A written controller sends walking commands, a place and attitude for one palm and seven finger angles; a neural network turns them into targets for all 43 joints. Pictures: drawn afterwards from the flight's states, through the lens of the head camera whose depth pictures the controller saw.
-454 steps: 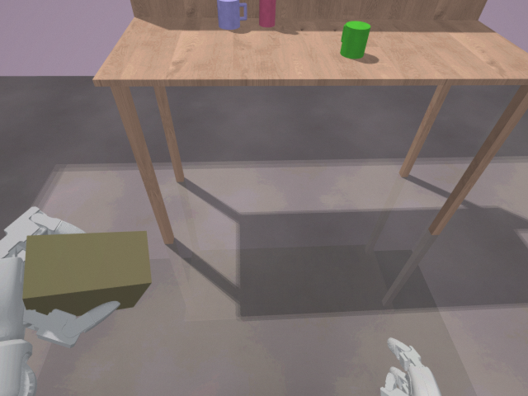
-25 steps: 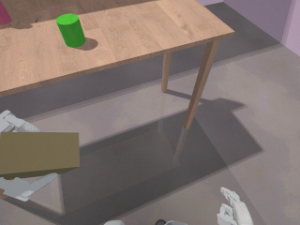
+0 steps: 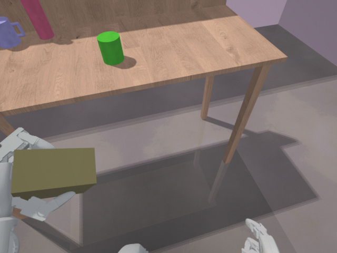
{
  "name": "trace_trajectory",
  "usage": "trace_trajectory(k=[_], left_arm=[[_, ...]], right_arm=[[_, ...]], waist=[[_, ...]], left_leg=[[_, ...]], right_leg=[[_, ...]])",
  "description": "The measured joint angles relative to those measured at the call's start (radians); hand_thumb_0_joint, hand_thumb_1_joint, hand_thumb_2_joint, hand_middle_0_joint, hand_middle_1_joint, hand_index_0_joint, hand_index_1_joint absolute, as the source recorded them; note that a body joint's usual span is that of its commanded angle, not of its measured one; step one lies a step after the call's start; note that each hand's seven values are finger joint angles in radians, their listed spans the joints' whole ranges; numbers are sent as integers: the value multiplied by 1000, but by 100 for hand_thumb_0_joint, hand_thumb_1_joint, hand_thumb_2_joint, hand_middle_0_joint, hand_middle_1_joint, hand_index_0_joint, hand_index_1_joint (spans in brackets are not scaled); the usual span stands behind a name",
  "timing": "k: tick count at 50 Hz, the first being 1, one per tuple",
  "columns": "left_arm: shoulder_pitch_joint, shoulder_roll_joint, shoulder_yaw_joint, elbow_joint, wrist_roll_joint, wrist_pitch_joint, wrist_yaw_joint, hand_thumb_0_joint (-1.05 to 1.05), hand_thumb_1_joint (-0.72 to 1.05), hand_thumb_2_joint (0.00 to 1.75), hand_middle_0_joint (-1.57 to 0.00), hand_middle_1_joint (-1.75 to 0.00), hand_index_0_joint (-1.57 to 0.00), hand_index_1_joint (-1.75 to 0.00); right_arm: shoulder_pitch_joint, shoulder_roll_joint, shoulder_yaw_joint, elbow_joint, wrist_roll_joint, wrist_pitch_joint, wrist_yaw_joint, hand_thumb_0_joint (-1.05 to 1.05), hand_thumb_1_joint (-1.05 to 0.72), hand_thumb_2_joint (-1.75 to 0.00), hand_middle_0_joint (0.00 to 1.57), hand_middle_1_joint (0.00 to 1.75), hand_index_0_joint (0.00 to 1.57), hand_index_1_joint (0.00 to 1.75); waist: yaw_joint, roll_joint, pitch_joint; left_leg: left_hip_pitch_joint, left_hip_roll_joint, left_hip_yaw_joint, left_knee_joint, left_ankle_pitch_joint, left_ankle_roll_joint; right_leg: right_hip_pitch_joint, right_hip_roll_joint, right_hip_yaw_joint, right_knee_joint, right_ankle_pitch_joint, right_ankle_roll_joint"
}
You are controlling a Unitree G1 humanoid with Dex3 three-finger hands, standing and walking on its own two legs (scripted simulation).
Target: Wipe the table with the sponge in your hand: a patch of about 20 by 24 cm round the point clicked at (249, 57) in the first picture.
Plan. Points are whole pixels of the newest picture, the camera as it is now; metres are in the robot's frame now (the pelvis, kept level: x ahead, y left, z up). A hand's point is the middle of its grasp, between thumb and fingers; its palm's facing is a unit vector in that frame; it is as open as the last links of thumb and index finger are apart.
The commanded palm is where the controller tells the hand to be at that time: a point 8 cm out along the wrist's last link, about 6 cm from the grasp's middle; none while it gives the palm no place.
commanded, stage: take the last steps up to it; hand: left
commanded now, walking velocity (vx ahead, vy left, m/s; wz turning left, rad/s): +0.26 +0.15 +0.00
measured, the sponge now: (66, 174) +0.23 +0.20 +0.14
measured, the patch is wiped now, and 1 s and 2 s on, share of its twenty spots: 0.00 0.00 0.00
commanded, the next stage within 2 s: come to a stop and stand still in 0.54 s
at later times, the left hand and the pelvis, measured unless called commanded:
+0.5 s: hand (45, 130) +0.31 +0.27 +0.16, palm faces +0.33 -0.81 -0.49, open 10.5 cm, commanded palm +0.25 +0.32 +0.18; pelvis +0.09 +0.04 -0.01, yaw +0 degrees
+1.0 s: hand (39, 105) +0.37 +0.30 +0.17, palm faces +0.28 -0.84 -0.46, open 10.5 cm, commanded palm +0.32 +0.35 +0.18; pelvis +0.14 +0.08 +0.00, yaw -4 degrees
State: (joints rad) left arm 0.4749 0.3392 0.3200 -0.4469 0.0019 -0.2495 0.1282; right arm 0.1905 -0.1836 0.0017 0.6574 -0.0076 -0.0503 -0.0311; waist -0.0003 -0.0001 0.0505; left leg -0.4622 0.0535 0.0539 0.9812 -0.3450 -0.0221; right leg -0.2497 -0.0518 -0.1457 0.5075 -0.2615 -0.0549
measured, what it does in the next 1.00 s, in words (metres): walks ahead: left foot, then left foot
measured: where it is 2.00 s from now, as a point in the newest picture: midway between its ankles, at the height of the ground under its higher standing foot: outside the picture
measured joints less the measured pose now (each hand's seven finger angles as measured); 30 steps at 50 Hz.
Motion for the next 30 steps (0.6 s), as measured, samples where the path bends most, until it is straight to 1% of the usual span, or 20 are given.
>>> trace_trajectory(k=[3, 6, 8, 9, 10, 11, 12, 13, 14, 15, 17, 20, 21, 22, 23, 24, 26, 27, 28, 30], left_arm=[[44, 26, 19, -28, -2, -5, 5, -1, -52, 101, -67, -139, -68, -138], [58, 33, 26, -46, -4, 7, 18, -1, -52, 101, -67, -139, -68, -138], [52, 27, 26, -58, -6, 16, 26, -1, -52, 101, -67, -139, -68, -138], [46, 23, 26, -66, -7, 20, 29, -1, -52, 101, -67, -139, -68, -138], [36, 24, 30, -74, -9, 21, 32, -1, -52, 101, -67, -139, -68, -138], [15, 31, 37, -71, -10, 23, 35, -1, -52, 101, -67, -139, -68, -138], [-5, 38, 43, -60, -9, 22, 35, -1, -52, 101, -67, -139, -68, -138], [-20, 42, 46, -46, -7, 25, 34, -1, -52, 101, -67, -139, -68, -138], [-29, 43, 48, -35, -7, 31, 33, -1, -52, 101, -67, -139, -68, -138], [-31, 42, 48, -31, -7, 38, 32, -1, -52, 101, -67, -139, -68, -138], [-17, 39, 45, -44, -11, 48, 31, -1, -52, 101, -67, -139, -68, -138], [19, 48, 40, -84, -14, 46, 29, -1, -52, 101, -67, -139, -68, -138], [23, 52, 38, -93, -12, 39, 26, -1, -52, 101, -67, -139, -68, -138], [22, 51, 33, -94, -8, 31, 23, -1, -52, 101, -67, -139, -68, -138], [18, 48, 27, -90, -11, 25, 17, -1, -52, 101, -67, -139, -68, -138], [14, 45, 24, -83, -16, 20, 12, -1, -52, 101, -67, -139, -68, -138], [15, 35, 30, -67, -20, 9, 7, -1, -52, 101, -67, -139, -68, -138], [21, 32, 37, -61, -18, 4, 7, -1, -52, 101, -67, -139, -68, -138], [30, 31, 45, -56, -14, -1, 9, -1, -52, 101, -67, -139, -68, -138], [49, 34, 60, -52, -8, -9, 16, -1, -52, 101, -67, -139, -68, -138]], right_arm=[[1, -4, -3, -30, -2, -2, -4, 1, -90, -90, 20, 30, 20, 30], [9, -23, -12, -47, -3, -8, -9, 1, -90, -90, 20, 30, 20, 30], [15, -39, -20, -54, -1, -11, -14, 1, -90, -90, 20, 30, 20, 30], [20, -50, -25, -62, 1, -13, -17, 1, -90, -90, 20, 30, 20, 30], [18, -56, -31, -67, 3, -16, -20, 1, -90, -90, 20, 30, 20, 30], [8, -47, -38, -63, 7, -16, -22, 1, -90, -90, 20, 30, 20, 30], [-1, -36, -41, -57, 10, -17, -23, 1, -90, -90, 20, 30, 20, 30], [-8, -25, -40, -53, 10, -21, -23, 1, -90, -90, 20, 30, 20, 30], [-12, -14, -37, -51, 11, -27, -22, 1, -90, -90, 20, 30, 20, 30], [-14, -4, -32, -49, 13, -33, -19, 1, -90, -90, 20, 30, 20, 30], [-13, 12, -18, -50, 17, -47, -12, 1, -90, -90, 20, 30, 20, 30], [2, 27, 2, -58, 17, -64, -5, 1, -90, -90, 20, 30, 20, 30], [7, 25, 5, -59, 17, -64, -4, 1, -90, -90, 20, 30, 20, 30], [6, 20, 5, -51, 15, -58, -3, 1, -90, -90, 20, 30, 20, 30], [2, 16, 3, -38, 16, -47, 0, 1, -90, -90, 20, 30, 20, 30], [-3, 11, 0, -23, 16, -34, 4, 1, -90, -90, 20, 30, 20, 30], [-10, -1, -3, -2, 14, -11, 8, 1, -90, -90, 20, 30, 20, 30], [-12, -7, -3, 2, 12, -1, 8, 1, -90, -90, 20, 30, 20, 30], [-13, -11, -4, 3, 10, 6, 7, 1, -90, -90, 20, 30, 20, 30], [-12, -18, -6, -6, 5, 16, 6, 1, -90, -90, 20, 30, 20, 30]], waist=[[4, -22, 13], [17, -32, 22], [21, -28, 24], [24, -17, 22], [24, -10, 21], [27, -27, 31], [30, -40, 36], [28, -44, 35], [22, -42, 32], [18, -37, 30], [11, -26, 28], [6, -7, 28], [2, 6, 28], [-3, 23, 31], [-6, 29, 34], [-5, 28, 36], [-4, 21, 41], [-5, 17, 43], [-5, 10, 45], [-7, -8, 50]], left_leg=[[34, 12, 30, -181, 14, 5], [97, 6, 60, -337, 32, 11], [160, -1, 80, -444, 60, 17], [193, 2, 85, -493, 80, 26], [205, 7, 82, -510, 138, 32], [200, -2, 91, -476, 138, 27], [198, -7, 99, -446, 111, 22], [196, -7, 102, -428, 84, 19], [197, -4, 100, -420, 65, 19], [201, -1, 98, -420, 54, 18], [212, 7, 99, -425, 45, 13], [214, 18, 97, -393, 12, 2], [202, 25, 88, -356, -11, 0], [178, 30, 73, -290, -35, 6], [142, 20, 52, -191, -71, 5], [102, 4, 32, -81, -99, 0], [30, -14, 12, 84, -104, -12], [5, -15, 11, 112, -97, -16], [-9, -11, 13, 99, -88, -17], [-10, 0, 30, -12, -62, -16]], right_leg=[[10, -23, 15, -30, 10, 12], [21, -43, 26, -25, -5, 32], [25, -51, 29, 5, -33, 50], [20, -47, 28, 36, -54, 59], [6, -46, 31, 84, -83, 67], [-15, -55, 50, 153, -131, 70], [-44, -54, 70, 240, -197, 72], [-75, -46, 78, 324, -245, 73], [-101, -38, 76, 383, -267, 75], [-119, -31, 68, 409, -271, 78], [-130, -21, 42, 372, -245, 81], [-80, -5, -4, 168, -151, 77], [-64, 2, -16, 127, -63, 51], [-62, 6, -28, 137, -47, 26], [-60, 3, -33, 150, -65, 11], [-54, -3, -33, 153, -84, 4], [-33, -13, -26, 122, -95, 7], [-20, -18, -22, 97, -86, 17], [-10, -24, -17, 73, -75, 24], [8, -39, -6, 35, -60, 32]])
